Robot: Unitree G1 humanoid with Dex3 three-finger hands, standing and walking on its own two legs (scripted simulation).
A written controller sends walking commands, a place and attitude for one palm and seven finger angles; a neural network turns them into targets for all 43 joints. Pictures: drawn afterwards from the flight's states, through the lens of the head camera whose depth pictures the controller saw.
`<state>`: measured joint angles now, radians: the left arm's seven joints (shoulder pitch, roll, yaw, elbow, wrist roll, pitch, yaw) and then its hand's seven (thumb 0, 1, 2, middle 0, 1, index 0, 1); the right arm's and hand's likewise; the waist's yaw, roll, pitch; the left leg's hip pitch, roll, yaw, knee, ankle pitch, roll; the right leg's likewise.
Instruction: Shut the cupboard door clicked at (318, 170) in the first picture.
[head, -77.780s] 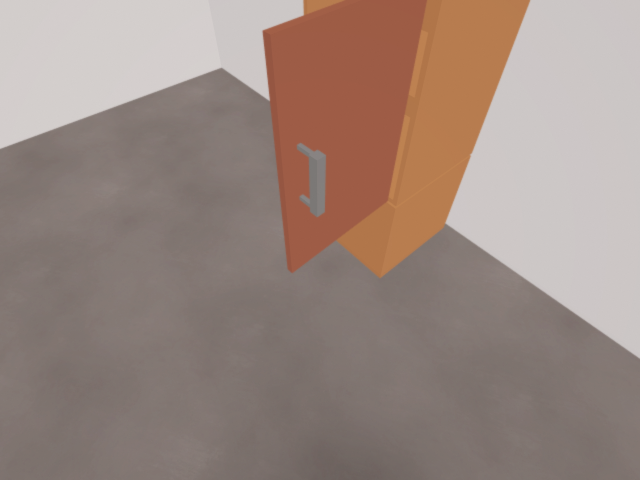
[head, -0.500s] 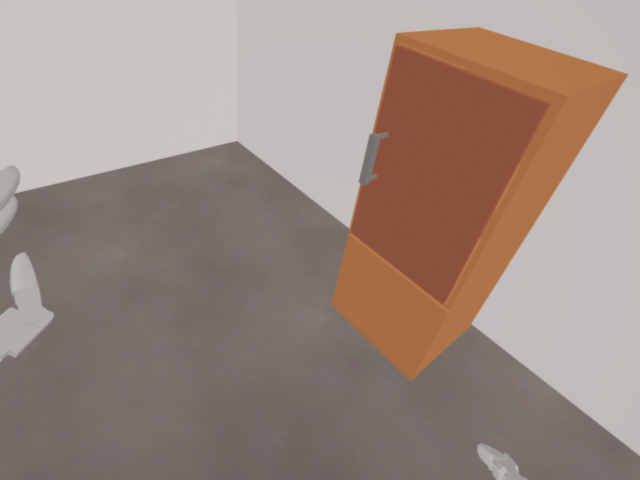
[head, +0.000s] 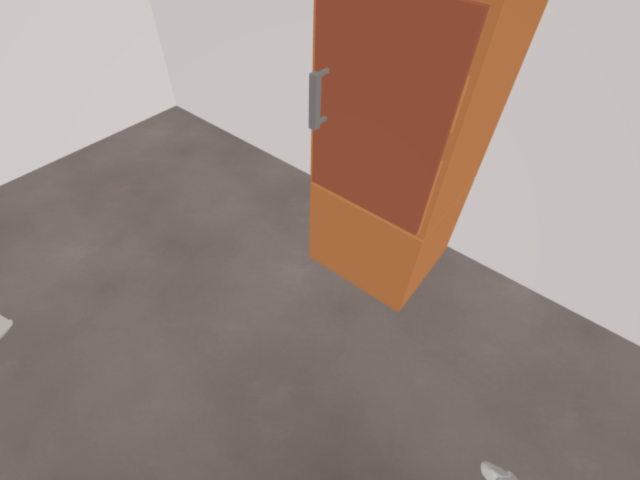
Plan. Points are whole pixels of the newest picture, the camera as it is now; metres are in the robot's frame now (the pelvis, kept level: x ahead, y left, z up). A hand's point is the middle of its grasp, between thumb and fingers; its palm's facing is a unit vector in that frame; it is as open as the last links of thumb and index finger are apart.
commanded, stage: stop stepping back and stand still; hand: left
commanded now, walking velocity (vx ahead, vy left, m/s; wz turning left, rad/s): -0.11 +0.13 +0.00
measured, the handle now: (319, 99) +1.01 +0.03 -0.02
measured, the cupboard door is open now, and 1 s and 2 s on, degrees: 0 0 0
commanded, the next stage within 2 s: let the arm hang, fingers relaxed in 0.14 s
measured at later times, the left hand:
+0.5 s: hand out of the picture +0.15 +0.23 -0.12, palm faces -0.04 -0.96 -0.29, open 7.4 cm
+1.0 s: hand out of the picture -0.02 +0.22 -0.15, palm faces +0.03 -0.97 -0.23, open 7.4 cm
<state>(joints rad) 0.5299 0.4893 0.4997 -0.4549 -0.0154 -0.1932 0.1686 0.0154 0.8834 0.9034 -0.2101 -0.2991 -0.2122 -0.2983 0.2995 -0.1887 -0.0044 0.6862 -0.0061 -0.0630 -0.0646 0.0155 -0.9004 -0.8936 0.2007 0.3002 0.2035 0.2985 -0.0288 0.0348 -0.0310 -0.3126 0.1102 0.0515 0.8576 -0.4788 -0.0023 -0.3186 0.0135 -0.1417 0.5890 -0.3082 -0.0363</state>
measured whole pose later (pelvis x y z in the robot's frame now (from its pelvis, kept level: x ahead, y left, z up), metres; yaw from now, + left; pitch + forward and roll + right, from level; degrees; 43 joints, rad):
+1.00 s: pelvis +0.01 +0.03 +0.02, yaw +0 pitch -2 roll +0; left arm 0.34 0.18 0.01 1.13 0.01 0.02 0.03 0.01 0.91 0.90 -0.20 -0.30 -0.20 -0.30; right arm 0.30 -0.17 0.00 1.12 -0.01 0.02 -0.02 0.01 -0.91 -0.89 0.19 0.30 0.20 0.30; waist -0.01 0.02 0.01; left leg -0.23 -0.02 0.04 0.39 -0.13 0.04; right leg -0.13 -0.01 0.04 0.42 -0.26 0.02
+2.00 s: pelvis +0.03 +0.02 +0.02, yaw +0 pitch -2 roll +0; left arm 0.24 0.21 0.02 1.13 0.02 -0.01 0.03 0.01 0.90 0.90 -0.20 -0.30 -0.20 -0.30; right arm 0.20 -0.22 -0.02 1.12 -0.01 0.00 -0.03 0.01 -0.91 -0.89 0.20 0.30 0.20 0.30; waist 0.00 0.00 0.04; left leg -0.20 -0.02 0.04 0.37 -0.15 0.03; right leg -0.08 -0.01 0.04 0.37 -0.26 0.01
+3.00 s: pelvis +0.06 +0.01 +0.03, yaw +0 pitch -1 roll +1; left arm 0.19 0.26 0.02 1.13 0.01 -0.01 0.02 0.01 0.90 0.90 -0.20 -0.30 -0.20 -0.30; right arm 0.14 -0.27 -0.01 1.13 -0.01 0.00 -0.02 0.01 -0.91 -0.89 0.20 0.30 0.20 0.30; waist 0.00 -0.01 0.05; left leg -0.14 -0.01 0.03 0.34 -0.17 0.01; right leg 0.00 0.00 0.03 0.30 -0.27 -0.01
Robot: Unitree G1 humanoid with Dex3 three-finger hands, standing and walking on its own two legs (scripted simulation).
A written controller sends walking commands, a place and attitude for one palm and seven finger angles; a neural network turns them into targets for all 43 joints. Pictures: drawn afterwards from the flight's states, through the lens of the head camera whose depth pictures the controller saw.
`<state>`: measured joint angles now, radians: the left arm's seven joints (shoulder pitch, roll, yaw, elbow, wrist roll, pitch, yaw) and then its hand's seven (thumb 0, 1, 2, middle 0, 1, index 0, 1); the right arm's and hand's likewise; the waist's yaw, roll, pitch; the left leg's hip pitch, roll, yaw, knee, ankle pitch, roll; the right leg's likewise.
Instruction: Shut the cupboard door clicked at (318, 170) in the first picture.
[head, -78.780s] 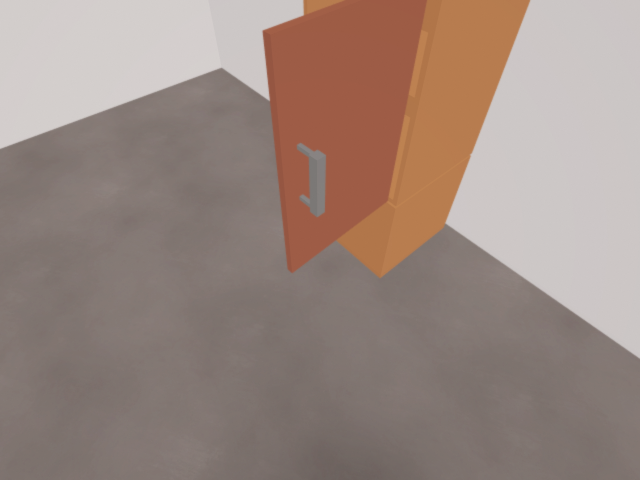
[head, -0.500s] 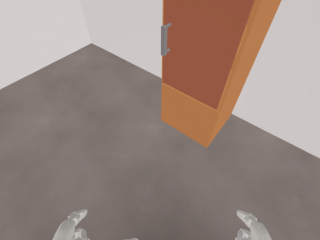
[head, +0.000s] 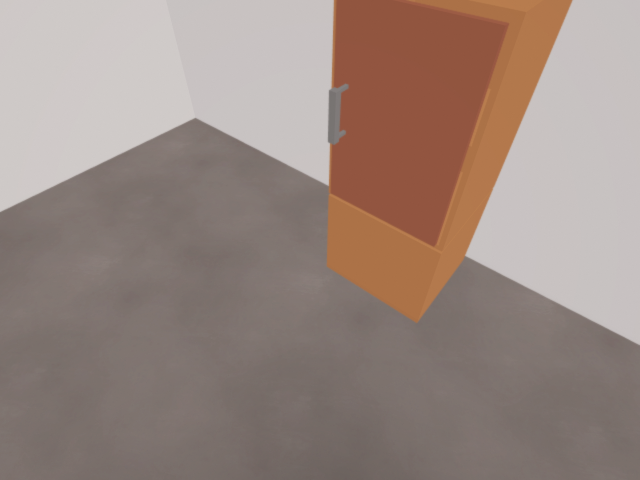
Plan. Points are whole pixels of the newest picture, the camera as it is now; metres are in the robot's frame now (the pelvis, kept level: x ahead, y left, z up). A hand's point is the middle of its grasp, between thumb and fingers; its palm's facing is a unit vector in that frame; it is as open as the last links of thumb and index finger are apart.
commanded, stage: let the arm hang, fingers relaxed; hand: left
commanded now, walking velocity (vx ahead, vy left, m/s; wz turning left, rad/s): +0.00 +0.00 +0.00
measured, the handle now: (338, 114) +1.00 +0.00 -0.04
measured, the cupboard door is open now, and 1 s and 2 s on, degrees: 0 0 0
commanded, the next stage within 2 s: look to check the result in 0.34 s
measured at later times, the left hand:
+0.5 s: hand out of the picture -0.02 +0.16 -0.18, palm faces +0.04 -0.98 -0.17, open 7.4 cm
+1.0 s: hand out of the picture +0.03 +0.19 -0.17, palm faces +0.01 -0.97 -0.24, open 7.4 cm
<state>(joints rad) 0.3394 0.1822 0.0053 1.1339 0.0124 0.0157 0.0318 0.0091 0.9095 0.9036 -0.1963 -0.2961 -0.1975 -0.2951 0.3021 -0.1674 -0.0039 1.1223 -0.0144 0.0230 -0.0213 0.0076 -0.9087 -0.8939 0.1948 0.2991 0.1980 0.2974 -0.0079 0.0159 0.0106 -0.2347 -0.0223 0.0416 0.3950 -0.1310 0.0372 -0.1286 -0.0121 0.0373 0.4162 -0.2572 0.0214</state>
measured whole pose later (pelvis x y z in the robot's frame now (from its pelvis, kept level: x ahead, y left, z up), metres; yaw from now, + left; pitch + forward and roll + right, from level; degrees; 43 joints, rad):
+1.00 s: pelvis +0.02 -0.01 +0.00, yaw +0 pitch -2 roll +0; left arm 0.24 0.21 0.02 1.13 0.02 -0.01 0.03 0.01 0.90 0.90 -0.20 -0.30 -0.20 -0.30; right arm 0.20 -0.22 -0.02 1.12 -0.01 0.00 -0.03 0.01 -0.91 -0.89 0.20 0.30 0.20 0.30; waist 0.00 0.00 0.04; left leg -0.20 -0.02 0.04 0.37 -0.15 0.03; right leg -0.08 -0.01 0.04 0.37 -0.26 0.01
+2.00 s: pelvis +0.05 -0.02 +0.00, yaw +0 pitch -1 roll +1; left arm 0.19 0.26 0.02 1.13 0.01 -0.01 0.02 0.01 0.90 0.90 -0.20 -0.30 -0.20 -0.30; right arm 0.14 -0.27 -0.01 1.13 -0.01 0.00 -0.02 0.01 -0.91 -0.89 0.20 0.30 0.20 0.30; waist 0.00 -0.01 0.05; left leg -0.14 -0.01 0.03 0.34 -0.17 0.01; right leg 0.00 0.00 0.03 0.30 -0.27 -0.01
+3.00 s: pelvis +0.04 -0.03 +0.01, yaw +0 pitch -2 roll +0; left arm 0.19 0.26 0.02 1.14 0.01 -0.01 0.02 0.01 0.90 0.90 -0.20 -0.30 -0.20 -0.30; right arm 0.15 -0.27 -0.01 1.14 -0.01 0.00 -0.02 0.01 -0.91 -0.89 0.20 0.30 0.20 0.30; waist 0.00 0.00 0.05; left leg -0.13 0.00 0.03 0.32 -0.16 0.00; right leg -0.01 0.01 0.03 0.29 -0.26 -0.02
